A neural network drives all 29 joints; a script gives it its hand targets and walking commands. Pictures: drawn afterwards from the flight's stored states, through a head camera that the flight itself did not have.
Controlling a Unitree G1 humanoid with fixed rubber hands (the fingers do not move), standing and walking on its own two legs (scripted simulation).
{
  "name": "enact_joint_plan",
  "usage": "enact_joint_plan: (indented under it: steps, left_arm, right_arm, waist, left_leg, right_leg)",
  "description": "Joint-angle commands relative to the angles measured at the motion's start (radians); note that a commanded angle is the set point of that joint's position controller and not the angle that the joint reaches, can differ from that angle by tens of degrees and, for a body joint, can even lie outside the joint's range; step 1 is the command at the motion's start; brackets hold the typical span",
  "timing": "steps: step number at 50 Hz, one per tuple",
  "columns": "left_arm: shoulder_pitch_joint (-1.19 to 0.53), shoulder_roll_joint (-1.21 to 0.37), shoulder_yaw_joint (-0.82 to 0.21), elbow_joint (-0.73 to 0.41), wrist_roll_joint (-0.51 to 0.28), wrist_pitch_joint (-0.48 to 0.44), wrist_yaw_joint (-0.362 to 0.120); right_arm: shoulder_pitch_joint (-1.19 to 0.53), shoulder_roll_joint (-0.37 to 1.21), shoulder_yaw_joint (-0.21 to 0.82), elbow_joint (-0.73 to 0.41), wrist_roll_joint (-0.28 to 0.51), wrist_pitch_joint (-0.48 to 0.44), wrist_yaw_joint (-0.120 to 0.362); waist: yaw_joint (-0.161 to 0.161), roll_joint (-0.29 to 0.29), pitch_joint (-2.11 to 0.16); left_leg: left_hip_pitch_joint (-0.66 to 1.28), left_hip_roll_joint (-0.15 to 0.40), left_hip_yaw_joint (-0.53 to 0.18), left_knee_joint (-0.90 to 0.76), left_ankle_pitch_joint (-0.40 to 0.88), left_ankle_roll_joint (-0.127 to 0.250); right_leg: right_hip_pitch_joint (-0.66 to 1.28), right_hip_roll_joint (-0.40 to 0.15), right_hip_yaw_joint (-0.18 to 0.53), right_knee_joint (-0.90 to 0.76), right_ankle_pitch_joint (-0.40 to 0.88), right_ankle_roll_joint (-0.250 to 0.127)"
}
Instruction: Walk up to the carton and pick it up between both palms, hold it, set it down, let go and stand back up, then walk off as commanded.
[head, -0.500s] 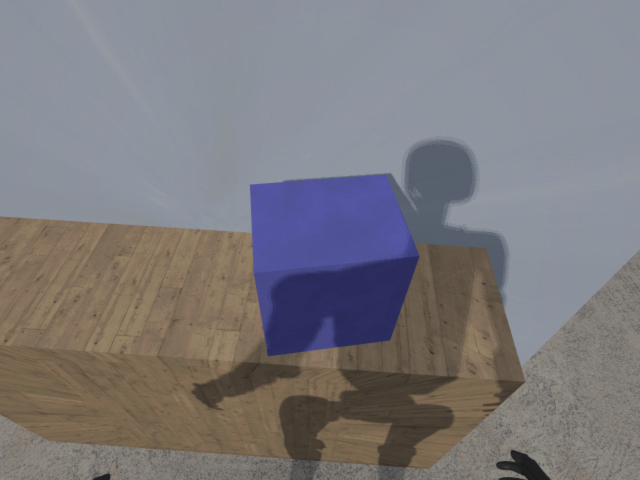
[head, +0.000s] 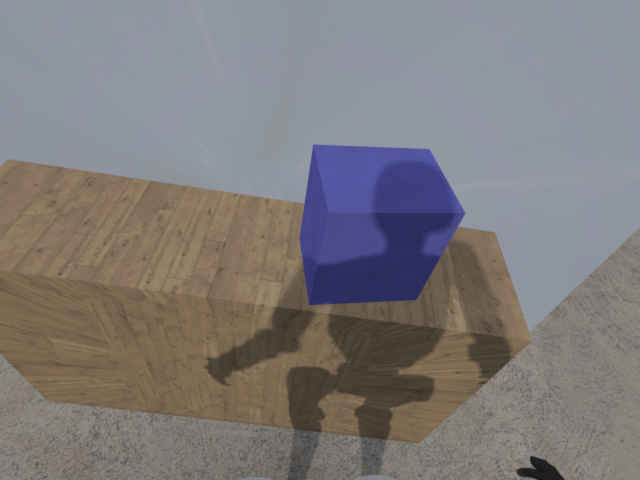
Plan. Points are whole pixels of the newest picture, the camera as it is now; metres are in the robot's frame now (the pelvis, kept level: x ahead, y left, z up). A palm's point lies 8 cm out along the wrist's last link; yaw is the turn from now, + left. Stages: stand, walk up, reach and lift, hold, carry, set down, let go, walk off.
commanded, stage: walk off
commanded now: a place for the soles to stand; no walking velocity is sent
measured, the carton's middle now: (368, 228) +0.52 -0.05 +0.00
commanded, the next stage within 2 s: none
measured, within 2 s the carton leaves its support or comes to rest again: neither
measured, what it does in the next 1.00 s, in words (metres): walks backwards: right foot, then left foot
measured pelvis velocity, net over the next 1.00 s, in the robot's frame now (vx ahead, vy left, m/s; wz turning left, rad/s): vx -0.30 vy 0.05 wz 0.03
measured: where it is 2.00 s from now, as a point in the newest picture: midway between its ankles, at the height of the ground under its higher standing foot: outside the picture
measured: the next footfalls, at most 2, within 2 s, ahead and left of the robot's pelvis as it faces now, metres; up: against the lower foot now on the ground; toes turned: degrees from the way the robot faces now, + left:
right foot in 0.26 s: -0.05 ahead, -0.10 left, +0.00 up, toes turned +6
left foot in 0.52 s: -0.14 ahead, +0.13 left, +0.00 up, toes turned +0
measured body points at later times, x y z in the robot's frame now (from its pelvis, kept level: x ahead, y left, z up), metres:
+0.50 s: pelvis -0.15 +0.04 -0.01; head -0.16 +0.07 +0.44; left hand -0.16 +0.37 -0.14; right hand -0.02 -0.26 -0.10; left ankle -0.18 +0.13 -0.72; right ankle -0.09 -0.11 -0.73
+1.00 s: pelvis -0.30 +0.05 -0.01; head -0.30 +0.11 +0.44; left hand -0.29 +0.39 -0.16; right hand -0.18 -0.25 -0.08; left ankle -0.18 +0.13 -0.73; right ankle -0.31 -0.12 -0.64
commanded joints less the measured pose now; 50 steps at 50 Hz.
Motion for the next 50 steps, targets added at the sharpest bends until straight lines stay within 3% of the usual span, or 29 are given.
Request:
enact_joint_plan:
  steps: [1,2,4,6,8,10,11,12,13,14,15,16,17,18,20,22,23,24,25,26,27,28,30,32,36,40,44,45,50]
  left_arm:
    - [0.166,0.211,0.060,-0.053,0.080,0.004,0.010]
    - [0.172,0.209,0.061,-0.052,0.077,0.006,0.009]
    - [0.235,0.221,0.070,-0.037,0.079,0.008,0.006]
    - [0.273,0.213,0.072,-0.017,0.081,0.011,0.001]
    - [0.346,0.213,0.079,0.002,0.085,0.009,0.001]
    - [0.445,0.215,0.093,0.031,0.090,0.006,0.002]
    - [0.489,0.211,0.100,0.044,0.091,0.006,0.005]
    - [0.476,0.208,0.104,0.041,0.098,0.009,0.012]
    - [0.300,0.228,0.102,-0.018,0.102,0.009,0.020]
    - [0.066,0.309,0.121,-0.114,0.138,-0.009,0.037]
    - [-0.029,0.325,0.124,-0.131,0.132,-0.027,0.053]
    - [-0.127,0.279,0.103,-0.161,0.125,-0.045,0.056]
    - [-0.177,0.244,0.091,-0.168,0.117,-0.055,0.054]
    - [-0.174,0.233,0.088,-0.175,0.117,-0.061,0.046]
    - [-0.106,0.232,0.075,-0.181,0.120,-0.063,0.040]
    - [-0.032,0.235,0.062,-0.165,0.114,-0.061,0.031]
    - [-0.015,0.237,0.058,-0.165,0.112,-0.056,0.026]
    - [0.023,0.222,0.049,-0.153,0.099,-0.048,0.021]
    - [0.100,0.188,0.038,-0.135,0.082,-0.041,0.020]
    - [0.162,0.140,0.034,-0.130,0.067,-0.040,0.020]
    - [0.140,0.126,0.035,-0.139,0.065,-0.039,0.023]
    - [0.060,0.189,0.060,-0.119,0.080,-0.027,0.039]
    - [0.049,0.200,0.064,-0.123,0.074,-0.028,0.031]
    - [0.115,0.205,0.069,-0.119,0.072,-0.022,0.021]
    - [0.164,0.232,0.082,-0.102,0.090,-0.001,0.011]
    - [0.224,0.233,0.089,-0.080,0.096,0.010,-0.001]
    - [0.249,0.223,0.096,-0.069,0.100,0.015,-0.007]
    - [0.260,0.222,0.098,-0.073,0.101,0.014,-0.009]
    - [0.286,0.213,0.103,-0.069,0.106,0.015,-0.021]
  right_arm:
    - [-0.081,-0.281,-0.091,-0.135,-0.036,-0.020,-0.017]
    - [-0.089,-0.286,-0.093,-0.134,-0.038,-0.017,-0.018]
    - [-0.121,-0.290,-0.098,-0.152,-0.039,-0.008,-0.017]
    - [-0.132,-0.287,-0.100,-0.149,-0.044,0.005,-0.018]
    - [-0.150,-0.284,-0.106,-0.158,-0.043,0.017,-0.019]
    - [-0.180,-0.279,-0.117,-0.158,-0.044,0.035,-0.020]
    - [-0.196,-0.276,-0.122,-0.159,-0.042,0.045,-0.020]
    - [-0.173,-0.241,-0.111,-0.150,-0.034,0.049,-0.022]
    - [-0.059,-0.206,-0.106,-0.111,-0.015,0.054,-0.017]
    - [-0.039,-0.208,-0.104,-0.084,-0.033,0.049,-0.021]
    - [-0.073,-0.252,-0.125,-0.095,-0.040,0.042,-0.031]
    - [-0.020,-0.250,-0.122,-0.077,-0.038,0.034,-0.029]
    - [0.027,-0.252,-0.114,-0.064,-0.031,0.031,-0.022]
    - [0.063,-0.265,-0.114,-0.065,-0.032,0.028,-0.015]
    - [0.056,-0.263,-0.107,-0.067,-0.024,0.025,-0.005]
    - [0.015,-0.223,-0.091,-0.075,-0.024,0.018,-0.010]
    - [0.027,-0.199,-0.085,-0.071,-0.024,0.011,-0.015]
    - [0.046,-0.189,-0.085,-0.059,-0.032,0.000,-0.021]
    - [0.049,-0.198,-0.090,-0.056,-0.044,-0.008,-0.024]
    - [0.011,-0.234,-0.092,-0.079,-0.052,-0.015,-0.025]
    - [-0.013,-0.339,-0.102,-0.099,-0.048,-0.019,-0.023]
    - [0.041,-0.362,-0.104,-0.080,-0.035,-0.018,-0.029]
    - [-0.044,-0.308,-0.074,-0.086,-0.042,-0.029,-0.046]
    - [-0.069,-0.291,-0.068,-0.095,-0.035,-0.026,-0.045]
    - [-0.055,-0.297,-0.082,-0.101,-0.027,-0.020,-0.044]
    - [-0.053,-0.296,-0.091,-0.109,-0.026,-0.017,-0.045]
    - [-0.058,-0.284,-0.092,-0.117,-0.029,-0.016,-0.047]
    - [-0.060,-0.276,-0.093,-0.124,-0.030,-0.015,-0.049]
    - [-0.061,-0.285,-0.100,-0.114,-0.037,-0.006,-0.049]
  waist:
    - [-0.075,0.123,0.002]
    - [-0.071,0.127,0.017]
    - [-0.053,0.183,0.003]
    - [-0.047,0.210,-0.001]
    - [-0.031,0.232,0.004]
    - [0.004,0.287,-0.018]
    - [0.026,0.274,-0.028]
    - [0.032,0.151,-0.016]
    - [-0.024,-0.313,0.048]
    - [-0.052,-0.262,0.172]
    - [-0.059,-0.176,0.266]
    - [-0.136,-0.031,0.308]
    - [-0.176,-0.019,0.297]
    - [-0.183,-0.072,0.251]
    - [-0.147,-0.109,0.162]
    - [-0.107,-0.151,0.104]
    - [-0.105,-0.184,0.060]
    - [-0.103,-0.164,0.029]
    - [-0.082,-0.072,0.003]
    - [-0.051,0.092,-0.005]
    - [-0.069,0.300,-0.042]
    - [-0.128,0.216,-0.019]
    - [-0.061,0.099,0.081]
    - [-0.055,0.165,0.101]
    - [-0.083,0.179,0.115]
    - [-0.072,0.195,0.082]
    - [-0.068,0.199,0.062]
    - [-0.065,0.209,0.060]
    - [-0.053,0.227,0.025]
  left_leg:
    - [0.034,0.233,-0.373,-0.443,-0.262,-0.105]
    - [0.010,0.238,-0.378,-0.448,-0.289,-0.092]
    - [-0.019,0.211,-0.344,-0.502,-0.326,-0.142]
    - [-0.057,0.193,-0.317,-0.525,-0.350,-0.150]
    - [-0.091,0.175,-0.285,-0.572,-0.308,-0.197]
    - [-0.058,0.090,-0.205,-0.512,-0.275,-0.292]
    - [-0.074,0.039,-0.171,-0.397,-0.301,-0.325]
    - [-0.079,-0.021,-0.146,-0.195,-0.357,-0.312]
    - [-0.050,-0.102,-0.127,0.389,-0.437,-0.192]
    - [-0.122,-0.212,-0.205,0.707,-0.344,-0.165]
    - [-0.102,-0.141,-0.359,0.884,-0.329,-0.128]
    - [-0.043,-0.136,-0.397,0.884,-0.254,-0.109]
    - [-0.008,-0.143,-0.364,0.890,-0.216,-0.113]
    - [0.013,-0.138,-0.332,0.876,-0.238,-0.123]
    - [-0.032,-0.088,-0.295,0.615,-0.283,-0.124]
    - [-0.050,-0.020,-0.195,0.237,-0.354,-0.100]
    - [-0.008,-0.001,-0.145,0.043,-0.319,-0.098]
    - [0.072,0.005,-0.127,-0.157,-0.224,-0.106]
    - [0.152,0.028,-0.167,-0.262,-0.087,-0.119]
    - [0.194,0.137,-0.321,-0.257,0.052,-0.098]
    - [0.205,0.390,-0.600,-0.199,0.477,0.006]
    - [0.085,0.395,-0.660,-0.248,0.346,0.048]
    - [0.049,0.299,-0.471,-0.199,0.335,-0.009]
    - [0.022,0.246,-0.374,-0.211,0.238,-0.070]
    - [0.008,0.264,-0.464,-0.315,-0.217,-0.063]
    - [-0.012,0.248,-0.446,-0.363,-0.424,-0.073]
    - [-0.027,0.264,-0.452,-0.367,-0.454,-0.038]
    - [-0.026,0.271,-0.446,-0.361,-0.447,-0.007]
    - [-0.044,0.270,-0.422,-0.354,-0.468,0.020]
  right_leg:
    - [-0.025,0.002,0.074,-0.013,0.037,0.002]
    - [-0.018,-0.003,0.075,-0.019,0.032,0.005]
    - [0.058,0.001,0.023,-0.084,0.010,0.004]
    - [0.140,-0.005,-0.037,-0.164,-0.019,0.000]
    - [0.240,-0.006,-0.107,-0.301,-0.058,-0.011]
    - [0.343,-0.031,-0.213,-0.557,-0.046,-0.061]
    - [0.400,-0.047,-0.247,-0.667,-0.016,-0.116]
    - [0.367,-0.084,-0.148,-0.793,-0.024,-0.173]
    - [0.033,-0.293,0.307,-0.914,-0.217,-0.240]
    - [-0.251,-0.526,0.591,-1.012,-0.340,-0.340]
    - [-0.406,-0.608,0.618,-1.041,-0.234,-0.391]
    - [-0.451,-0.476,0.432,-0.962,-0.113,-0.302]
    - [-0.427,-0.377,0.302,-0.864,-0.023,-0.242]
    - [-0.370,-0.340,0.247,-0.795,0.057,-0.219]
    - [-0.142,-0.341,0.220,-0.707,0.180,-0.215]
    - [0.073,-0.346,0.234,-0.641,0.397,-0.197]
    - [0.145,-0.319,0.209,-0.574,0.531,-0.175]
    - [0.146,-0.294,0.184,-0.490,0.587,-0.139]
    - [0.102,-0.259,0.166,-0.423,0.541,-0.092]
    - [-0.013,-0.158,0.117,-0.334,0.215,-0.038]
    - [-0.171,0.025,0.067,-0.146,-0.199,0.015]
    - [-0.129,0.012,0.178,-0.015,-0.208,-0.008]
    - [-0.160,0.010,0.189,0.089,-0.084,-0.013]
    - [-0.146,0.022,0.169,0.118,-0.010,-0.003]
    - [-0.185,0.050,0.180,0.185,0.047,0.026]
    - [-0.148,0.052,0.154,0.202,0.081,0.029]
    - [-0.126,0.046,0.127,0.209,0.068,0.028]
    - [-0.125,0.040,0.121,0.205,0.058,0.030]
    - [-0.051,0.020,0.061,0.088,0.009,0.022]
